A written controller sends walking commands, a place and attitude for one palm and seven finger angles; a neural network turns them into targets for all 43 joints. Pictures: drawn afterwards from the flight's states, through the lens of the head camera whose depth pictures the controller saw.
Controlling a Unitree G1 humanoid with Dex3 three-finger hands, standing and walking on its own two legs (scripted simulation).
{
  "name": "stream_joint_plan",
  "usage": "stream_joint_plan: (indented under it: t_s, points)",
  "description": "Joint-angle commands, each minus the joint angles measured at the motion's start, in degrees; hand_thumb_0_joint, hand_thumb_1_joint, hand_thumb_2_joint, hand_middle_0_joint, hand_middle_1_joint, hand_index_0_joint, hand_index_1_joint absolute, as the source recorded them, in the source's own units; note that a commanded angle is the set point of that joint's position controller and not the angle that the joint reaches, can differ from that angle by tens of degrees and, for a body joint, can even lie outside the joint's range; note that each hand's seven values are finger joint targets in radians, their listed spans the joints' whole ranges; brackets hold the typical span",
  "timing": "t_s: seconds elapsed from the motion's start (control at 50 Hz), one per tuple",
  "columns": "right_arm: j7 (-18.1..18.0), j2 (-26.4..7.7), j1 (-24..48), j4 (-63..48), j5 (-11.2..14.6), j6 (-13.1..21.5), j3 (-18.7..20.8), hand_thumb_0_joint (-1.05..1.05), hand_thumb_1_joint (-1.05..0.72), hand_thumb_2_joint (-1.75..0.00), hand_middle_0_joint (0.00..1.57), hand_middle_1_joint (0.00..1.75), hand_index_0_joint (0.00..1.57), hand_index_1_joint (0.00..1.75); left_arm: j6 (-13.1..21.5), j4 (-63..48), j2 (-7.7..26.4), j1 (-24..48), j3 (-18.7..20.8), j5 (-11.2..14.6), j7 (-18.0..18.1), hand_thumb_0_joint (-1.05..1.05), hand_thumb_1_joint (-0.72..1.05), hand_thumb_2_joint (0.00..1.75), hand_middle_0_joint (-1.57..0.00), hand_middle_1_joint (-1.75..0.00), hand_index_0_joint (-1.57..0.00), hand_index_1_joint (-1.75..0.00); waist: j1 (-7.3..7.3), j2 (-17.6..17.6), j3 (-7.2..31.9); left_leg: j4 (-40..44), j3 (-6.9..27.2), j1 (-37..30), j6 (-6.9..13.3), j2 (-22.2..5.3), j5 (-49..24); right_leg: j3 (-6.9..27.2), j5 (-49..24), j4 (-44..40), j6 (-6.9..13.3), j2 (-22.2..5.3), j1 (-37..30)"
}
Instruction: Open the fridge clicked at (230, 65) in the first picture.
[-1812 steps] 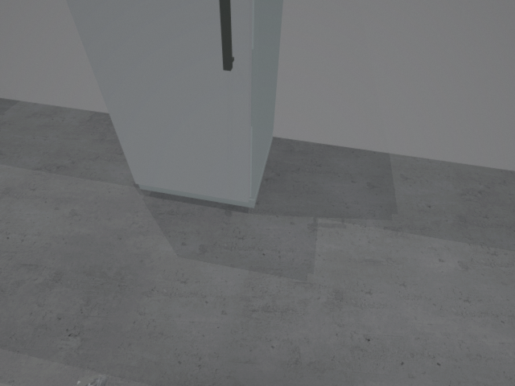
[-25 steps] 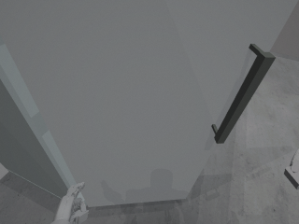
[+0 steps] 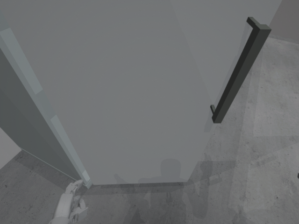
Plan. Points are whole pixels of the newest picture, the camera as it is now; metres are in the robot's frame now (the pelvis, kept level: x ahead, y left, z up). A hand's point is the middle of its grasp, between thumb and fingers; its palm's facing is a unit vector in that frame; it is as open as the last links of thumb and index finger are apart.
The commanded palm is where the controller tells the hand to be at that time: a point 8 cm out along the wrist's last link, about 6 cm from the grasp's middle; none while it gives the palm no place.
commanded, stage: step back with the hand held close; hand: right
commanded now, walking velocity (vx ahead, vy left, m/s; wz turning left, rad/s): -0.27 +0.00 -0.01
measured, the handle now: (231, 79) +0.45 -0.20 +0.18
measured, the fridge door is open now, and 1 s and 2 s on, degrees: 61 61 61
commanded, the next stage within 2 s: stop stepping back and stand still in 0.92 s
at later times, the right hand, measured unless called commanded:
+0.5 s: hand out of the picture +0.13 -0.27 +0.17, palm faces +0.51 +0.74 -0.44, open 7.4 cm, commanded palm +0.06 -0.31 +0.19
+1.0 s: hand out of the picture +0.04 -0.29 +0.19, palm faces +0.45 +0.83 -0.32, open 7.5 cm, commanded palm -0.02 -0.33 +0.19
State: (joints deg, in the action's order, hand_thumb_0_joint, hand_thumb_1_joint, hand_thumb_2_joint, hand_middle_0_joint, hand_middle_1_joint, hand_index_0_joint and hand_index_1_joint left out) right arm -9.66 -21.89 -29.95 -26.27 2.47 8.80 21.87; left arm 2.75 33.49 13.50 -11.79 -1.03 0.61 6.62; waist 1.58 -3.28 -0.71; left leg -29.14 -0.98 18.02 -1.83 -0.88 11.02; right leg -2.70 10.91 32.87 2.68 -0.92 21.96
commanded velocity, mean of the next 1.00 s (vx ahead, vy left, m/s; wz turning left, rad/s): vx -0.37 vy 0.00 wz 0.04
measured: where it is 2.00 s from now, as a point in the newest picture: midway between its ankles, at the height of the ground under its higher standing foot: outside the picture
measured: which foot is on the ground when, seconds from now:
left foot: down 0.00-0.66, up 0.68-0.84, down 0.86-1.00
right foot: down 0.00-0.84, up 0.86-1.00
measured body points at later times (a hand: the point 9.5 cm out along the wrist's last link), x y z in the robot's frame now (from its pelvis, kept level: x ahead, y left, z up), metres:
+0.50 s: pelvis -0.06 +0.00 -0.02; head -0.05 -0.02 +0.43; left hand +0.13 +0.23 -0.09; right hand +0.10 -0.31 +0.19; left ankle +0.02 +0.14 -0.73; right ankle +0.07 -0.09 -0.73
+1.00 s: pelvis -0.17 -0.04 +0.00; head -0.17 -0.07 +0.45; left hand +0.02 +0.18 -0.07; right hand +0.01 -0.33 +0.20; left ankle -0.17 +0.12 -0.73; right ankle -0.09 -0.13 -0.72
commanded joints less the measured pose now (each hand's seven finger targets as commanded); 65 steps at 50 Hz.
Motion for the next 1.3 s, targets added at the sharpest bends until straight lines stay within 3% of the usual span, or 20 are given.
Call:
stream_joint_plan:
  t_s: [0.0,0.16,0.38,0.52,0.6,0.64,0.7,0.78,0.8,0.82,0.84,0.9,0.94,0.98,1.02,1.04,1.16,1.18,1.22,1.28]
  points:
    - [-1.77,-10.17,3.33,-12.02,-0.89,4.92,7.41,0.0,-0.9,-0.9,0.2,0.3,0.2,0.3,4.6,-9.08,7.83,6.14,3.26,-0.64,0.92,0.0,0.9,0.9,-0.2,-0.3,-0.2,-0.3,-0.49,-2.52,4.05,0.75,3.75,-8.19,1.84,0.24,8.35,10.91,24.52,-14.95,2.06,-7.05,9.6]
    - [-2.08,-10.21,3.5,-12.61,-0.83,6.02,7.84,0.0,-0.9,-0.9,0.2,0.3,0.2,0.3,6.02,-7.42,6.68,4.83,3.37,-1.3,0.69,0.0,0.9,0.9,-0.2,-0.3,-0.2,-0.3,-1.15,3.1,3.5,5.17,9.05,-1.42,4.09,-3.35,9.78,8.21,19.59,-7.15,0.47,-4.06,6.58]
    - [-1.7,-11.3,1.66,-15.88,-1.52,7.88,10.97,0.0,-0.9,-0.9,0.2,0.3,0.2,0.3,7.08,-8.19,7.15,6.16,4.33,-1.67,0.61,0.0,0.9,0.9,-0.2,-0.3,-0.2,-0.3,-0.26,-6.89,7.02,-12.8,3.58,-15.91,1.81,3.79,1.91,15.47,26.51,-17.17,3.95,-10.92,19.41]
    - [-2.6,-12.36,5.27,-17.23,-0.49,6.89,8.34,0.0,-0.9,-0.9,0.2,0.3,0.2,0.3,5.52,-5.05,4.47,4.9,3.88,-1.89,-0.38,0.0,0.9,0.9,-0.2,-0.3,-0.2,-0.3,-2.1,11.79,7.17,10.97,21.61,13.7,9.75,-14.16,2.53,3.24,10.19,13.21,-3.28,0.06,-6.74]
    - [-2.21,-11.59,5.63,-17.09,-0.56,6.89,8.75,0.0,-0.9,-0.9,0.2,0.3,0.2,0.3,5.26,-6.69,6.54,7.1,3.91,-1.42,0.67,0.0,0.9,0.9,-0.2,-0.3,-0.2,-0.3,-1.34,-1.33,6.09,-3.22,7.94,4.25,2.74,0.26,2.24,11.65,8.07,-7.52,0.39,-7.17,2.14]
    - [-1.72,-11.65,4.9,-15.94,-1.43,7.89,10.94,0.0,-0.9,-0.9,0.2,0.3,0.2,0.3,6.33,-8.02,7.91,8.56,4.42,-1.6,0.9,0.0,0.9,0.9,-0.2,-0.3,-0.2,-0.3,-1.02,-16.95,7.01,-28.07,1.9,-15.28,0.09,9.51,11.68,24.44,39.91,-28.64,5.99,-18.35,23.74]
    - [-0.83,-11.37,3.79,-16.33,0.2,6.95,10.05,0.0,-0.9,-0.9,0.2,0.3,0.2,0.3,6.34,-6.1,6.1,7.46,5.55,-2.62,-0.71,0.0,0.9,0.9,-0.2,-0.3,-0.2,-0.3,-0.26,-7.31,7.97,-34.31,2.16,-9.04,1.53,9.14,17.18,16.43,22.35,-24.16,3.88,-16.09,14.49]
    - [-1.1,-9.65,2.57,-17.56,2.01,5.44,5.66,0.0,-0.9,-0.9,0.2,0.3,0.2,0.3,6.85,-5.31,4.09,7.6,3.94,-2.18,-2.11,0.0,0.9,0.9,-0.2,-0.3,-0.2,-0.3,-0.07,-9.24,8.44,-1.85,0.38,-8.48,5.41,5.82,22.9,8.77,17.97,-20.41,-3.61,-10.92,2.63]
    - [-1.1,-10.73,4.46,-17.31,1.9,5.65,5.84,0.0,-0.9,-0.9,0.2,0.3,0.2,0.3,5.94,-4.51,3.76,6.87,4.04,-2.31,-2.17,0.0,0.9,0.9,-0.2,-0.3,-0.2,-0.3,-0.9,-2.57,6.81,12.7,9.78,-3.5,8.91,-1.35,22.06,6.34,16.83,-9.32,-6.68,-8.39,0.24]
    - [-1.4,-12.76,6.98,-17.89,0.99,5.96,5.97,0.0,-0.9,-0.9,0.2,0.3,0.2,0.3,4.85,-3.93,2.89,5.69,3.66,-2.41,-2.16,0.0,0.9,0.9,-0.2,-0.3,-0.2,-0.3,-1.32,11.17,4.62,24.28,33.16,10.4,14.69,-16.74,23.84,2.63,9.87,12.97,-8.89,-1.76,-5.74]
    - [-2.52,-15.32,12.49,-19.15,0.08,6.71,7.77,0.0,-0.9,-0.9,0.2,0.3,0.2,0.3,4.91,-3.12,3.37,7.78,2.9,-4.06,-1.84,0.0,0.9,0.9,-0.2,-0.3,-0.2,-0.3,-0.25,10.07,-0.06,23.46,33.13,15.28,16.59,-22.82,-1.51,2.93,16.5,23.23,-7.71,0.49,-2.4]
    - [-0.93,-12.38,15.63,-13.38,-0.19,4.22,4.5,0.0,-0.9,-0.9,0.2,0.3,0.2,0.3,4.03,-4.55,3.17,9.08,2.28,-2.07,-0.78,0.0,0.9,0.9,-0.2,-0.3,-0.2,-0.3,-1.85,16.58,2.97,7.7,15.18,1.65,9.7,-12.93,-31.37,2.62,9.69,15.86,-5.1,-0.07,-1.21]
    - [-0.38,-12.84,12.81,-10.5,-0.36,3.84,5.52,0.0,-0.9,-0.9,0.2,0.3,0.2,0.3,2.91,-3.71,4.36,9.34,2.2,-1.95,0.11,0.0,0.9,0.9,-0.2,-0.3,-0.2,-0.3,-2.07,6.3,1.83,0.58,8.74,2.75,5.39,-7.96,-27.51,0.83,-3.52,-3.0,-4.48,0.26,-7.97]
    - [0.35,-12.39,5.62,-14.55,0.41,4.49,6.6,0.0,-0.9,-0.9,0.2,0.3,0.2,0.3,3.22,-6.47,5.83,8.94,3.07,-1.49,-0.2,0.0,0.9,0.9,-0.2,-0.3,-0.2,-0.3,-0.01,-11.53,9.79,-13.32,3.88,0.86,0.87,3.56,9.05,13.89,-30.03,-15.42,0.62,-14.38,-10.83]
    - [0.71,-11.77,-2.48,-10.82,1.24,4.94,9.21,0.0,-0.9,-0.9,0.2,0.3,0.2,0.3,5.19,-7.01,5.99,5.25,5.07,-1.21,-1.18,0.0,0.9,0.9,-0.2,-0.3,-0.2,-0.3,0.54,-5.07,13.38,-21.85,4.53,4.1,0.76,5.75,18.8,15.6,-22.37,-15.5,3.93,-16.65,-12.85]
    - [1.08,-13.56,-5.41,-16.16,2.73,4.55,10.58,0.0,-0.9,-0.9,0.2,0.3,0.2,0.3,6.33,-7.68,6.09,5.63,4.67,-2.2,-1.63,0.0,0.9,0.9,-0.2,-0.3,-0.2,-0.3,0.53,-10.63,16.86,-23.38,5.8,2.68,0.26,4.58,19.62,18.93,-13.26,-18.06,3.65,-17.73,-12.96]
    - [-0.96,-12.84,-4.62,-20.82,1.85,2.81,9.71,0.0,-0.9,-0.9,0.2,0.3,0.2,0.3,6.63,-8.66,5.91,5.66,3.99,-2.23,-1.89,0.0,0.9,0.9,-0.2,-0.3,-0.2,-0.3,-1.33,-11.17,6.52,2.2,-3.9,-16.36,4.42,6.68,16.88,7.24,28.34,-23.58,-4.96,-7.15,5.44]
    - [-1.16,-13.73,-4.15,-19.7,1.59,2.09,9.97,0.0,-0.9,-0.9,0.2,0.3,0.2,0.3,5.85,-8.6,5.51,5.0,4.11,-2.26,-1.78,0.0,0.9,0.9,-0.2,-0.3,-0.2,-0.3,-1.88,-4.8,6.05,9.68,0.0,-13.79,6.84,3.0,18.12,2.98,25.21,-14.33,-6.08,-2.84,3.93]
    - [-1.55,-17.13,1.64,-20.73,1.77,2.75,12.37,0.0,-0.9,-0.9,0.2,0.3,0.2,0.3,4.79,-7.0,5.97,4.06,4.43,-2.51,-1.36,0.0,0.9,0.9,-0.2,-0.3,-0.2,-0.3,-2.16,10.18,2.64,23.05,26.04,8.44,15.77,-18.06,26.71,1.82,8.76,17.14,-4.68,-0.44,-1.95]
    - [-2.38,-12.13,4.94,-8.72,1.36,1.67,8.96,0.0,-0.9,-0.9,0.2,0.3,0.2,0.3,5.07,-3.35,5.22,1.1,3.95,-1.59,-1.04,0.0,0.9,0.9,-0.2,-0.3,-0.2,-0.3,-3.49,10.15,2.23,17.81,17.22,6.63,12.34,-14.49,29.12,2.53,10.72,21.16,-3.85,-2.0,1.66]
